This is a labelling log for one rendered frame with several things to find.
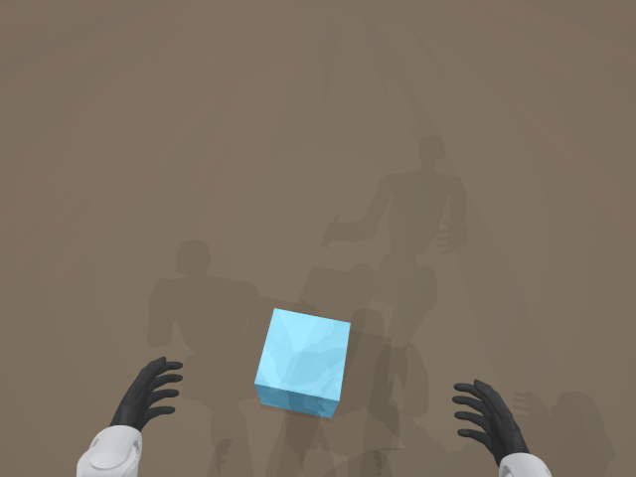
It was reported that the right robot hand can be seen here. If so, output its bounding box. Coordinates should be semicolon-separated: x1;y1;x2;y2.
452;380;531;468

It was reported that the carton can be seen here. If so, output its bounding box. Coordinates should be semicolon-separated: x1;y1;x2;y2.
254;308;351;418

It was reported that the robot left forearm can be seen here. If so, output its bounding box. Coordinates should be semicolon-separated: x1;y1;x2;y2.
77;425;142;477

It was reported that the robot right forearm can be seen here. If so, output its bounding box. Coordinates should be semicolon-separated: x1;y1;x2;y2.
499;453;552;477

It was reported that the left robot hand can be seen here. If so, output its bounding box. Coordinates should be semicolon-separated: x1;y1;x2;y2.
109;357;183;433

